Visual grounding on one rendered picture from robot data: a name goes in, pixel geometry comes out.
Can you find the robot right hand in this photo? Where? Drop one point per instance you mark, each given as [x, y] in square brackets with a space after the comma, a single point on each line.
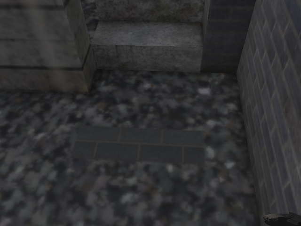
[291, 219]

